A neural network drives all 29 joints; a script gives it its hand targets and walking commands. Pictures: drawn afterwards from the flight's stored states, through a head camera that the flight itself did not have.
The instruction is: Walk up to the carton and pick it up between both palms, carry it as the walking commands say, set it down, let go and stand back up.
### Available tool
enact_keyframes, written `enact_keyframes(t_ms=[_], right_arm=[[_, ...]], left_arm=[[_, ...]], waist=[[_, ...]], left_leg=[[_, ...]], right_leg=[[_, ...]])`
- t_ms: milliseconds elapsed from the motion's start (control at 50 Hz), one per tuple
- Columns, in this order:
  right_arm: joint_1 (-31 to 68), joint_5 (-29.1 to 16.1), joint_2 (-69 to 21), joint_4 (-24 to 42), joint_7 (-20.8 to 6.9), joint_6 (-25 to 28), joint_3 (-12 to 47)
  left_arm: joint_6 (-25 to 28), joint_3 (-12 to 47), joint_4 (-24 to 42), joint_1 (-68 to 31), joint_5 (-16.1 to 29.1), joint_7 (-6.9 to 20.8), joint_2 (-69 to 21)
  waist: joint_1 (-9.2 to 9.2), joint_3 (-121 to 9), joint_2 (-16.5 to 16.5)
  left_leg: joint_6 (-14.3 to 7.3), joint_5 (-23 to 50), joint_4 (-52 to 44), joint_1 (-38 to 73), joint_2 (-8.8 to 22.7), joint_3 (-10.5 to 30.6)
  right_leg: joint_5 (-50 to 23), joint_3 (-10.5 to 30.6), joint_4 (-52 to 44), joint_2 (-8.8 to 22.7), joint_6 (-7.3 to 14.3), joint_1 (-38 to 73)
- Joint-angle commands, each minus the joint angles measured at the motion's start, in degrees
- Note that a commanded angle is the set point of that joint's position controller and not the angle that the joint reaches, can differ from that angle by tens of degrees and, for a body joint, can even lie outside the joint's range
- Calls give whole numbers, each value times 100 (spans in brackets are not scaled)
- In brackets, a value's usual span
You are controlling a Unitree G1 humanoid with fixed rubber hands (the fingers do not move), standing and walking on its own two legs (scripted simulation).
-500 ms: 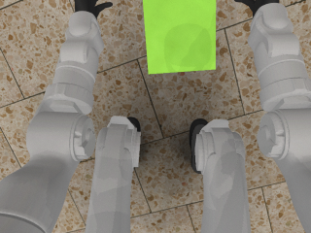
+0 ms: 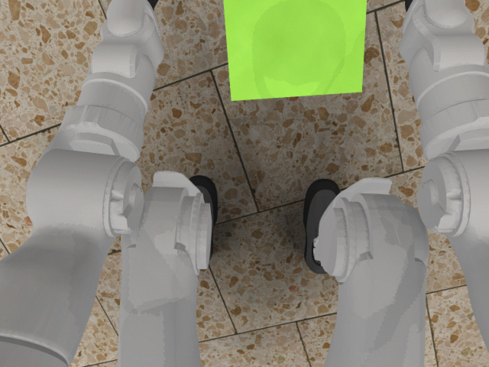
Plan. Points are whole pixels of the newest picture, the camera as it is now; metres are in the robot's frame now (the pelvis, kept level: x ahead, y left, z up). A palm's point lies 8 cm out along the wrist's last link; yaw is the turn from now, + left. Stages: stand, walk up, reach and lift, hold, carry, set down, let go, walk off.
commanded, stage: reach and lift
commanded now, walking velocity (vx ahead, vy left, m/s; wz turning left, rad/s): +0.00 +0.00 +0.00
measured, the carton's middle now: out of the picture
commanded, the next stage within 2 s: none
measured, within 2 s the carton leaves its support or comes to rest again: leaves its support in 1.26 s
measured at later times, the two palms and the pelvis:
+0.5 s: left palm out of the picture +0.53 +0.13 -0.18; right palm out of the picture +0.53 -0.16 -0.19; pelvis -0.01 +0.00 +0.00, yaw +0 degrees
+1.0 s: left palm out of the picture +0.54 +0.11 -0.18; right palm out of the picture +0.54 -0.16 -0.19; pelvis +0.00 +0.00 -0.01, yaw +0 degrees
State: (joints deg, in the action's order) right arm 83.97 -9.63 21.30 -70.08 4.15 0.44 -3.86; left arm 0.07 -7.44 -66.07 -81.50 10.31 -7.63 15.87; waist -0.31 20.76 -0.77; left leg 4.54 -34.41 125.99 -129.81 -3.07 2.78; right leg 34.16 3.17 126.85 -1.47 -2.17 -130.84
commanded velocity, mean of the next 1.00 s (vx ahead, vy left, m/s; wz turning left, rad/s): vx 0.00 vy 0.00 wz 0.00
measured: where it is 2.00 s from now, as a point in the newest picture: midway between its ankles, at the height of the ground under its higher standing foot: (258, 238)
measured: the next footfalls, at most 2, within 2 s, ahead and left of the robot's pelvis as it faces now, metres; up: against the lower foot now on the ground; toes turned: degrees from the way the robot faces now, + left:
none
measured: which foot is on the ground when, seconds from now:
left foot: down 0.00-1.00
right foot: down 0.00-1.00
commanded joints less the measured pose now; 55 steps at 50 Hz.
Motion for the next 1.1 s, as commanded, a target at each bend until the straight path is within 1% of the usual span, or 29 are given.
enact_keyframes(t_ms=[0, 80, 300, 500, 560, 620, 640, 660, 740, 780, 840, 900, 980, 1080], right_arm=[[1359, -67, 594, 515, 7, 99, 24], [1454, -132, 563, 505, -4, 68, 92], [1786, -117, 503, 320, 24, 24, 130], [2013, 78, 48, 357, 31, 13, 139], [2134, 120, -408, 410, -52, -17, 205], [2232, 214, -924, 462, -165, -75, 207], [2318, 258, -1253, 498, -235, -103, 238], [2480, 317, -1778, 546, -342, -131, 305], [2933, 639, -4094, 680, -948, -321, 486], [2900, 779, -4608, 831, -1170, -438, 414], [2774, 899, -5011, 1133, -1388, -588, 342], [2576, 942, -5260, 1337, -1509, -684, 359], [2282, 940, -5493, 1351, -1588, -713, 331], [2195, 938, -5548, 1410, -1595, -702, 358]], left_arm=[[104, -29, 434, -1158, 47, -4, 464], [93, -56, 405, -1235, 50, 7, 483], [62, 34, 340, -1634, 106, 15, 415], [51, -37, 305, -1794, -142, 15, -65], [37, -109, 306, -1835, -301, 52, -416], [-7, -310, 295, -1817, -598, 108, -817], [-28, -369, 314, -1864, -715, 166, -1098], [-56, -329, 341, -2012, -795, 275, -1616], [-284, -2, 532, -2619, -992, 958, -4028], [-417, -46, 605, -2650, -1084, 1198, -4631], [-578, -128, 671, -2521, -1175, 1441, -5110], [-679, -172, 687, -2339, -1199, 1587, -5374], [-733, -168, 743, -2056, -1232, 1682, -5561], [-776, -169, 743, -1801, -1278, 1702, -5721]], waist=[[15, -6415, 165], [-38, -6281, 189], [-9, -6150, 172], [-45, -6091, 179], [-169, -6050, 203], [-320, -5935, 232], [-365, -5843, 262], [-348, -5769, 275], [-135, -5372, 157], [-108, -5251, 122], [-111, -5199, 155], [-104, -5161, 218], [-135, -5138, 177], [-129, -5065, 158]], left_leg=[[-35, 2391, -763, 2874, -13, -533], [-68, 2208, -770, 2793, -3, -561], [-88, 1875, -834, 2861, -15, -557], [-80, 1892, -859, 2973, -125, -530], [-90, 1923, -858, 3022, -168, -547], [-102, 1910, -860, 3057, -220, -590], [-117, 1883, -867, 3042, -249, -602], [-128, 1865, -855, 2989, -280, -627], [-162, 1734, -785, 2824, -424, -735], [-196, 1719, -737, 2740, -491, -763], [-243, 1775, -658, 2522, -547, -789], [-265, 1838, -610, 2265, -558, -797], [-277, 2060, -591, 2104, -561, -785], [-285, 2179, -604, 2001, -561, -733]], right_leg=[[-2374, -383, -888, -12, -11, 3044], [-2203, -369, -920, -9, 0, 2999], [-1849, -349, -1037, -20, 35, 3010], [-1852, -376, -1069, -139, 32, 3086], [-1860, -381, -1058, -198, 17, 3057], [-1815, -393, -1054, -274, -7, 2989], [-1777, -399, -1055, -306, -6, 2957], [-1776, -397, -1062, -338, -6, 2918], [-1692, -431, -1024, -448, 29, 2697], [-1660, -481, -986, -481, 76, 2557], [-1742, -519, -937, -508, 102, 2482], [-1881, -503, -911, -524, 119, 2503], [-2174, -475, -865, -559, 146, 2475], [-2288, -470, -828, -586, 178, 2348]])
